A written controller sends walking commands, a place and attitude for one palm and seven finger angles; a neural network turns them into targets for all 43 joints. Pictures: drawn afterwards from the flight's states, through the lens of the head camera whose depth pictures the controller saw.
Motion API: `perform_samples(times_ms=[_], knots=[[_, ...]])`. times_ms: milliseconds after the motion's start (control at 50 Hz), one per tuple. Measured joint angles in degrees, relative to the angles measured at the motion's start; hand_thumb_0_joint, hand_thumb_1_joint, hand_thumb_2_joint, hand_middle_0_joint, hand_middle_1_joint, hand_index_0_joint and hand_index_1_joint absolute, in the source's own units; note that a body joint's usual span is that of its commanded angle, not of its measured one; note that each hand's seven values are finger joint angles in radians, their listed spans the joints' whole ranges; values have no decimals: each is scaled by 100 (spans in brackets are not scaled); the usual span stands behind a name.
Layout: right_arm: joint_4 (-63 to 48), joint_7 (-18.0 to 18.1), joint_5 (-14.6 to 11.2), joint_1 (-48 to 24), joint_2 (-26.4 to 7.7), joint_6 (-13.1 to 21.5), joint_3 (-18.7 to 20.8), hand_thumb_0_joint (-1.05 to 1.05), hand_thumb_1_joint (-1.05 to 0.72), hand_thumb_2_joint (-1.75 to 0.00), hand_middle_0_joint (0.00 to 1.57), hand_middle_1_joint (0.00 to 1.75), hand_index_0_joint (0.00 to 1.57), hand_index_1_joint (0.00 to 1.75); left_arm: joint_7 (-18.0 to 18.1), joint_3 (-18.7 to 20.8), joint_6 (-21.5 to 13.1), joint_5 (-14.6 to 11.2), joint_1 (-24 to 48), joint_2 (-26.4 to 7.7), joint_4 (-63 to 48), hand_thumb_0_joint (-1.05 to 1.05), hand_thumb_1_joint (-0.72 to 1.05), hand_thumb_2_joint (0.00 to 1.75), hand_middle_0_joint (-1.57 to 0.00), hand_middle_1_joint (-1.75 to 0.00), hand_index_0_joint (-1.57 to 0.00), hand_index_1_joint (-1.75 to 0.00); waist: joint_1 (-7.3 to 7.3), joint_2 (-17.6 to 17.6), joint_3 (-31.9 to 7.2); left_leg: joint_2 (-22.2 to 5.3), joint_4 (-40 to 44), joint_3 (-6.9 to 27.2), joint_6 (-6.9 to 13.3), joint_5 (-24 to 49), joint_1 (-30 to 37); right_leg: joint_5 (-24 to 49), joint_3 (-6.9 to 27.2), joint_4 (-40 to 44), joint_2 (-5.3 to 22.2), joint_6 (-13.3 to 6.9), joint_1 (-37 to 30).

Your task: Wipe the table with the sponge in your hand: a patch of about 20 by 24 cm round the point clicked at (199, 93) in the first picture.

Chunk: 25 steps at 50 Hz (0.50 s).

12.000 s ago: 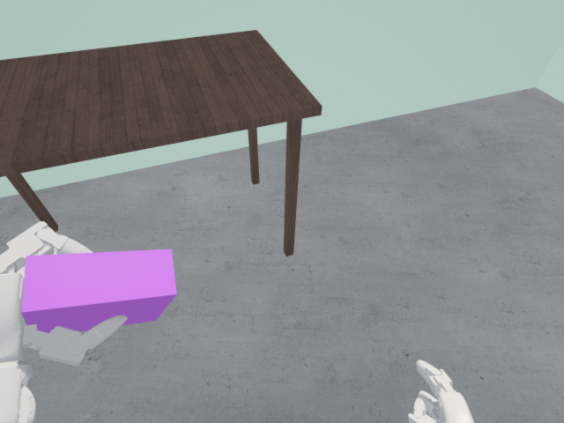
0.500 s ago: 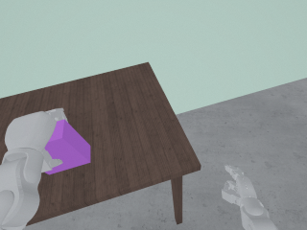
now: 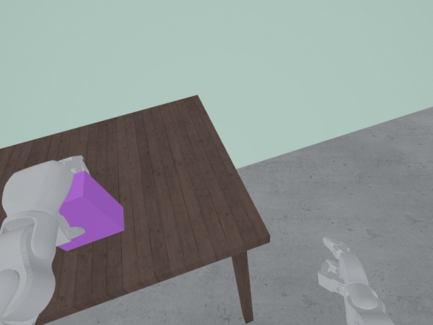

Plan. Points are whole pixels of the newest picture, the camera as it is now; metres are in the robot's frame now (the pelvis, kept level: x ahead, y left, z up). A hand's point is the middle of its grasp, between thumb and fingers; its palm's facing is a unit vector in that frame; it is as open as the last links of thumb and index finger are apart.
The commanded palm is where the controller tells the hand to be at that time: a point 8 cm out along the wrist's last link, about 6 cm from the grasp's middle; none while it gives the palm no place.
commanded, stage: move the sponge above the wiping area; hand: left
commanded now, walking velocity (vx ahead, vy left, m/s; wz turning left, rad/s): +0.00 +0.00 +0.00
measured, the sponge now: (82, 219) +0.24 +0.29 +0.11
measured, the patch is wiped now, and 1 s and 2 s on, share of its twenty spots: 0.00 0.00 0.00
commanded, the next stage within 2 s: none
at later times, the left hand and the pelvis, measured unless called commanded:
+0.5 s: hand (64, 209) +0.24 +0.30 +0.14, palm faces +0.07 -0.05 -1.00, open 9.6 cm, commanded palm +0.19 +0.30 +0.21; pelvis +0.00 +0.01 +0.00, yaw +0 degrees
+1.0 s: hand (55, 218) +0.23 +0.33 +0.12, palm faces +0.02 -0.05 -1.00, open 9.6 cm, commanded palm +0.19 +0.32 +0.19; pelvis +0.01 +0.02 +0.00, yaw +1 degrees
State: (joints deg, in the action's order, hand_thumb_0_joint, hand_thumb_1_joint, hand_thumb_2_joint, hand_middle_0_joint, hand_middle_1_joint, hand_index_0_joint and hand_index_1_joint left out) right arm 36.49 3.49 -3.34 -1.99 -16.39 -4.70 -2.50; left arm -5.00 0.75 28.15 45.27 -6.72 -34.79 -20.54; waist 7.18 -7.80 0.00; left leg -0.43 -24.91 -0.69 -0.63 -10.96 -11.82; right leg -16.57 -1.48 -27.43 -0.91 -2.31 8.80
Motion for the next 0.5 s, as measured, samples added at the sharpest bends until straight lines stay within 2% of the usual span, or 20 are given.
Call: perform_samples(times_ms=[120,300,500], knots=[[-1,36,0,41,-17,26,-8,2,-90,-90,20,30,20,30,-111,63,-57,9,-66,-90,189,0,-44,101,-79,-137,-78,-136,-29,31,37,-13,-36,1,-6,-19,-13,-17,2,-31,-13,-12,13],[62,83,35,199,-20,139,68,2,-90,-90,19,30,20,30,20,85,-478,42,-115,-35,295,0,-44,101,-79,-137,-78,-136,2,58,66,3,-38,37,13,-29,0,8,-31,53,-2,9,-56],[104,37,50,179,60,150,38,2,-90,-90,19,30,20,30,127,-3,-480,146,-11,111,452,0,-44,101,-79,-137,-78,-136,-6,53,71,55,48,32,60,9,21,49,-24,149,48,55,-85]])
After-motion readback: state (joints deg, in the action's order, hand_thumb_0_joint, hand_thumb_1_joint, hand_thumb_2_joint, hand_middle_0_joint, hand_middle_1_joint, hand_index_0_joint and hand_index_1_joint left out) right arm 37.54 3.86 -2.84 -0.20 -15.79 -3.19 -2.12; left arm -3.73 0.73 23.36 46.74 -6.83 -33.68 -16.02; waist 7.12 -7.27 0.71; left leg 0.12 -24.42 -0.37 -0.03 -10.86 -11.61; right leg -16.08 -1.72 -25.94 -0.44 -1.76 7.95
